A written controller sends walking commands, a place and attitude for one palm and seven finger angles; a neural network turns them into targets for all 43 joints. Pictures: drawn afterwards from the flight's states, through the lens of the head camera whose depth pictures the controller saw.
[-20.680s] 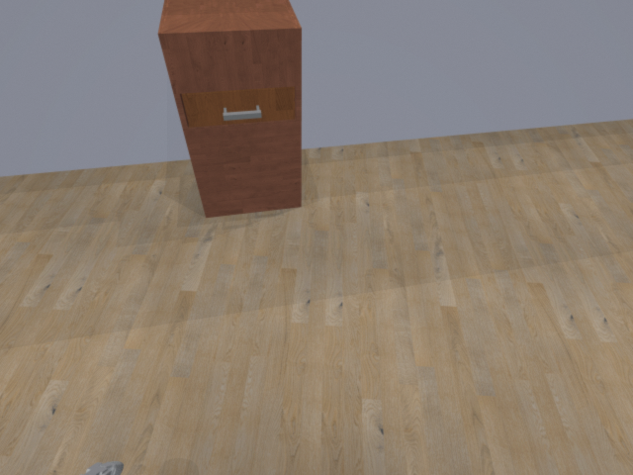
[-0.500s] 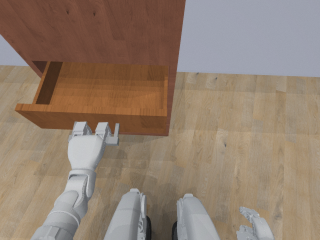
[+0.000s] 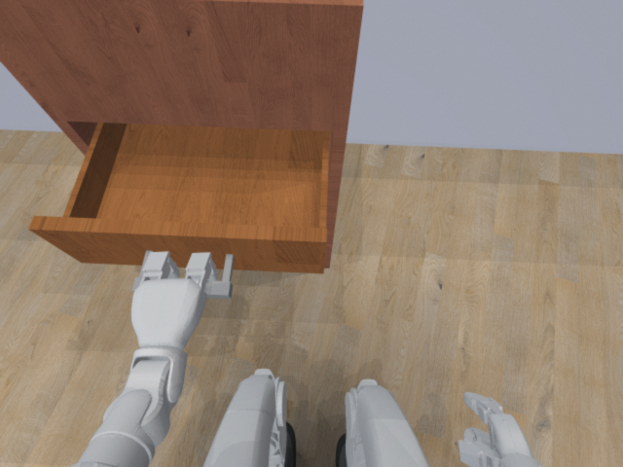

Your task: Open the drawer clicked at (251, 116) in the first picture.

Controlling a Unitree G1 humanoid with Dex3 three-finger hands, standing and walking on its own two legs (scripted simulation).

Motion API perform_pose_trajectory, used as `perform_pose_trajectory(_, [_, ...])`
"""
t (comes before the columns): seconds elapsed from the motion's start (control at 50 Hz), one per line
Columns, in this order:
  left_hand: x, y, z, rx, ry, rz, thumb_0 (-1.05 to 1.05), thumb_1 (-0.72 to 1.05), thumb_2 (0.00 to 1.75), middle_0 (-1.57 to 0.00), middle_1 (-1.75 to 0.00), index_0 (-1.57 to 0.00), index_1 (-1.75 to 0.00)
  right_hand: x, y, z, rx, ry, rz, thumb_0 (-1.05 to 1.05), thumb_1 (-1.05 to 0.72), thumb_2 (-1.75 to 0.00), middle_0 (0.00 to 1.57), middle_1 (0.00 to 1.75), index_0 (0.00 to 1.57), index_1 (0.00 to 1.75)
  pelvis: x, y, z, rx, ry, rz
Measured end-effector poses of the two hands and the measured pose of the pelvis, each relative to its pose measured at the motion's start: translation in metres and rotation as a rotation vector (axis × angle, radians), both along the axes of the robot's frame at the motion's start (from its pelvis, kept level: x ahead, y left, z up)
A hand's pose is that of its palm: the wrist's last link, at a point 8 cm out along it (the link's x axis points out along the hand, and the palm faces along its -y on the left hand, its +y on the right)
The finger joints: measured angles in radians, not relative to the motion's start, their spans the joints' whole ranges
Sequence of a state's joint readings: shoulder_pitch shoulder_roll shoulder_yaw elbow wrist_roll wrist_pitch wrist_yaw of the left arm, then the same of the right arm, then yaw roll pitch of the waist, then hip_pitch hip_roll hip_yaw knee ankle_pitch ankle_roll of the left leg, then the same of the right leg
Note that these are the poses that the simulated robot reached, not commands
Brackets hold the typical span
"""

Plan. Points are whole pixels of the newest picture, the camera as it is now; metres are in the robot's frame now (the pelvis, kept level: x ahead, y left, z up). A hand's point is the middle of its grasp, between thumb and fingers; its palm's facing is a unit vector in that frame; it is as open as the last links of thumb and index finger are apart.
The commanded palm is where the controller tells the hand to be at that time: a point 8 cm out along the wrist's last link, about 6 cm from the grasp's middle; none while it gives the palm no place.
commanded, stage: pull the drawer open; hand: left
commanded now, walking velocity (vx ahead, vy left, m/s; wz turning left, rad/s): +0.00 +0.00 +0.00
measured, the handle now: (186, 274) +0.36 +0.20 -0.07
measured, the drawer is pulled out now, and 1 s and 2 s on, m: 0.18 0.22 0.26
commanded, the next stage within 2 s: none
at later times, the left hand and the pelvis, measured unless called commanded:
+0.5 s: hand (183, 327) +0.29 +0.20 -0.09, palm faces -0.07 -0.07 -1.00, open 5.3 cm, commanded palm +0.25 +0.19 -0.05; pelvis +0.00 +0.00 +0.00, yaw +0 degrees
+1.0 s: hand (180, 345) +0.27 +0.20 -0.09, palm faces -0.07 -0.08 -0.99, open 5.4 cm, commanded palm +0.23 +0.20 -0.05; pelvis +0.00 -0.01 +0.00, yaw +1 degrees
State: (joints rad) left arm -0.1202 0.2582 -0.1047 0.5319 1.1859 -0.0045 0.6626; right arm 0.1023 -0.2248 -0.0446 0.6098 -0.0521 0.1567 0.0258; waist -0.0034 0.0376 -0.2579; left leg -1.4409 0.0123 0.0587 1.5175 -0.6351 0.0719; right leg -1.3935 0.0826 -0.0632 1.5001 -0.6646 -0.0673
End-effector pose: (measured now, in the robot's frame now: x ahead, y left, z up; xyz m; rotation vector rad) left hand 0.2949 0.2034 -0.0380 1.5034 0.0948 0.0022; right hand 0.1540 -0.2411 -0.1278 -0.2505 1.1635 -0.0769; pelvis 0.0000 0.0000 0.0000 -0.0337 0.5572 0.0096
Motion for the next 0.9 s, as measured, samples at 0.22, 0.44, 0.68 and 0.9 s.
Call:
perform_pose_trajectory(0.22, [-0.008, 0.0, 0.0, 0.004, 0.001, 0.002, 0.02, 0.78, 0.8, -0.31, -1.35, -0.42, -1.35, 0.006, 0.001, -0.001, 0.005, -0.016, 0.013, 0.01, -0.91, -0.9, 0.2, 0.3, 0.2, 0.29, 0.0, -0.001, -0.001, 0.0, -0.002, 0.003])
perform_pose_trajectory(0.44, [-0.017, -0.001, 0.001, 0.002, 0.012, 0.01, 0.02, 0.77, 0.79, -0.31, -1.35, -0.42, -1.35, 0.012, 0.002, -0.001, 0.011, -0.03, 0.025, 0.01, -0.91, -0.9, 0.2, 0.3, 0.2, 0.29, 0.002, -0.003, -0.001, 0.005, -0.001, 0.003])
perform_pose_trajectory(0.68, [-0.027, -0.001, 0.001, 0.0, 0.016, 0.012, 0.02, 0.77, 0.79, -0.31, -1.35, -0.42, -1.35, 0.021, 0.003, -0.001, 0.016, -0.057, 0.041, 0.01, -0.91, -0.9, 0.2, 0.3, 0.2, 0.29, 0.003, -0.005, -0.002, 0.008, -0.002, 0.002])
perform_pose_trajectory(0.9, [-0.039, -0.001, 0.002, -0.008, 0.025, 0.017, 0.03, 0.77, 0.79, -0.3, -1.35, -0.42, -1.35, 0.028, 0.005, 0.0, 0.023, -0.08, 0.057, 0.01, -0.91, -0.9, 0.2, 0.3, 0.2, 0.29, 0.004, -0.007, -0.002, 0.013, -0.001, 0.001])
